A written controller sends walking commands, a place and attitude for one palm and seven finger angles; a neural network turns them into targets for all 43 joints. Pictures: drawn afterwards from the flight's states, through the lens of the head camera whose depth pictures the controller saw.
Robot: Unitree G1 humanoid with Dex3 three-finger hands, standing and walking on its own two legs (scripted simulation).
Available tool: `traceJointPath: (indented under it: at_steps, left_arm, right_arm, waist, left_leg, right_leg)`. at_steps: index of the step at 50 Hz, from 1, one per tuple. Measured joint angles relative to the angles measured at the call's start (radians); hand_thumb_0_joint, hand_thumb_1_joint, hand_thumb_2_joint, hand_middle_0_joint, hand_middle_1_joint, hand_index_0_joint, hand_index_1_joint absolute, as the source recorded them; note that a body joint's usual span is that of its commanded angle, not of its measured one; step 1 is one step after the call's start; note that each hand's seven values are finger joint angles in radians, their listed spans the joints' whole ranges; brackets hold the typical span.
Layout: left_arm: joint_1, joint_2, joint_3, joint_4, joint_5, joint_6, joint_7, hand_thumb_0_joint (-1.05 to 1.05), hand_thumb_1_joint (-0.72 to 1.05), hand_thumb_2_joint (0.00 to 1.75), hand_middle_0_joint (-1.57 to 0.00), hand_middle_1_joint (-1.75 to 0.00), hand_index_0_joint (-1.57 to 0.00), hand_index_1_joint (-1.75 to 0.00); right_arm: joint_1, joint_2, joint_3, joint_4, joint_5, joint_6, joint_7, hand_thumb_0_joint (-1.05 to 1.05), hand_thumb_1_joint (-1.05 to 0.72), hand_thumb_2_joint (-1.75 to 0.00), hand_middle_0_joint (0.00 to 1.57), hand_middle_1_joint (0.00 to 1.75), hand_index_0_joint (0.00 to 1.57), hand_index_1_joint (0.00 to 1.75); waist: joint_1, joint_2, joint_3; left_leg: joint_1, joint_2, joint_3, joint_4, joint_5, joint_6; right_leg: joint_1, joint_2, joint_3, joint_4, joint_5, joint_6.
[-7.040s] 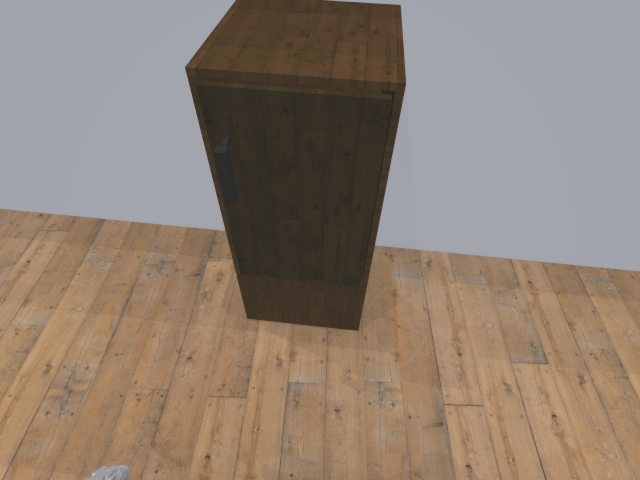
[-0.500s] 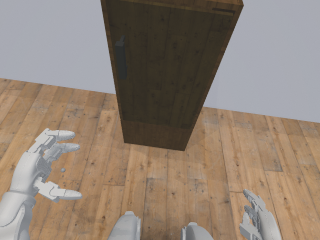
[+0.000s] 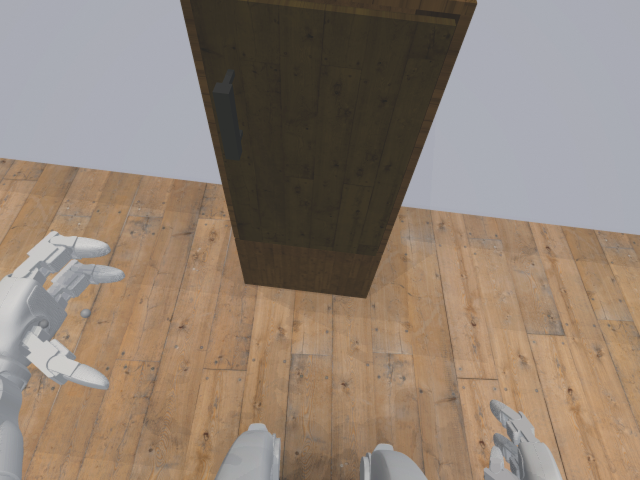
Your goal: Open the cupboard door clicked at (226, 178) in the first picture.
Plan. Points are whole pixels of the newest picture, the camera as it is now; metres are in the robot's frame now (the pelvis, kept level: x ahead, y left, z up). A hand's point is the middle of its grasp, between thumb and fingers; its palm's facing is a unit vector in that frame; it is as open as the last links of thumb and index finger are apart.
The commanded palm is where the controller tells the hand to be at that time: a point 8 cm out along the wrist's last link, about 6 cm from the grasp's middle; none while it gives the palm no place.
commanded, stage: raise the hand with hooked fingers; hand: left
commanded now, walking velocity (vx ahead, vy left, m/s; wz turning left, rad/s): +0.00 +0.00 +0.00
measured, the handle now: (231, 116) +0.64 +0.18 +0.03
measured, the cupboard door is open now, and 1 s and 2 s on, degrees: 0 0 0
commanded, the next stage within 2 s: move the hooked fingers beside the handle in 0.40 s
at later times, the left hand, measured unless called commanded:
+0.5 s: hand (98, 319) +0.28 +0.26 +0.05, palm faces -0.06 -1.00 -0.06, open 14.0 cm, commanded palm +0.26 +0.31 +0.05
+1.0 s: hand (124, 246) +0.37 +0.27 +0.04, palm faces -0.06 -1.00 -0.03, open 14.0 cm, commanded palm +0.36 +0.31 +0.05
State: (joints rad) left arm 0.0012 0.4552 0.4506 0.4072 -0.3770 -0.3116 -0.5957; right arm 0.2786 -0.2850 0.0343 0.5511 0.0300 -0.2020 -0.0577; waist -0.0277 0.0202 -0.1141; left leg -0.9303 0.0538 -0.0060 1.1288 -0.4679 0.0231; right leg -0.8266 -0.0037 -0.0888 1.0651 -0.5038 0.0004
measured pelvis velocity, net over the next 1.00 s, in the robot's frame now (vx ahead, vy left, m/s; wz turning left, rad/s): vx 0.00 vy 0.00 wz -0.02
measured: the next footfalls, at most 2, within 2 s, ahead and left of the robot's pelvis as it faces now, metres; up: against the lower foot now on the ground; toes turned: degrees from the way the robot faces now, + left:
none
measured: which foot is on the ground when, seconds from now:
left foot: down 0.00-1.00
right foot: down 0.00-1.00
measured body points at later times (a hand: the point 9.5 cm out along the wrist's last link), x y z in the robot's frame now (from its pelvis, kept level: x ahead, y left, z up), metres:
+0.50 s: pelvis +0.00 -0.01 +0.00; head +0.07 +0.01 +0.44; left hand +0.28 +0.32 +0.06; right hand +0.16 -0.26 -0.08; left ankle +0.04 +0.10 -0.66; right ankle +0.01 -0.13 -0.66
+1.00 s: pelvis +0.00 +0.00 -0.01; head +0.10 +0.02 +0.43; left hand +0.37 +0.32 +0.05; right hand +0.11 -0.27 -0.10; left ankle +0.04 +0.10 -0.66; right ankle +0.01 -0.13 -0.66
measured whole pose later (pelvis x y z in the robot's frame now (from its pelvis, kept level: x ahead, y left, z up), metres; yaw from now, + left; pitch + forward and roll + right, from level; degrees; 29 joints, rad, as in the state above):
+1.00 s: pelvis +0.00 +0.00 -0.01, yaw -1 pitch +19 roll -3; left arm -0.34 0.52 0.48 0.71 -0.29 -0.32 -0.58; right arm 0.31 -0.29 0.04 0.56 0.03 -0.14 -0.05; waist -0.07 0.01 -0.12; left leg -1.00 0.07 0.01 1.15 -0.48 0.02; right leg -0.91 0.01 -0.07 1.10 -0.51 0.00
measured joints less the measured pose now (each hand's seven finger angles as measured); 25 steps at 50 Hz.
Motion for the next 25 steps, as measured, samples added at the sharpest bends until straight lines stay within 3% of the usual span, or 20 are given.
traceJointPath:
  at_steps: [9, 25]
  left_arm:
    - [0.021, -0.017, -0.003, -0.008, 0.001, -0.017, 0.006, -0.02, -0.5, 0.3, -0.3, -1.2, -0.3, -1.2]
    - [0.012, -0.02, -0.012, 0.014, 0.007, -0.024, 0.003, -0.02, -0.5, 0.3, -0.3, -1.2, -0.3, -1.2]
  right_arm:
    - [0.011, -0.006, -0.012, -0.01, 0.0, 0.0, 0.009, 0.01, -0.91, -0.9, 0.2, 0.3, 0.2, 0.3]
    - [-0.009, 0.007, 0.007, -0.021, 0.004, 0.008, 0.0, 0.01, -0.91, -0.9, 0.2, 0.3, 0.2, 0.3]
  waist:
    - [-0.011, -0.001, -0.005]
    - [0.001, 0.006, -0.004]
  left_leg:
    - [0.003, 0.004, 0.006, -0.004, 0.001, -0.005]
    - [0.005, 0.003, -0.001, -0.004, 0.004, -0.012]
  right_leg:
    - [-0.004, 0.004, 0.006, 0.004, -0.001, -0.005]
    - [-0.003, 0.004, 0.001, 0.011, -0.004, -0.012]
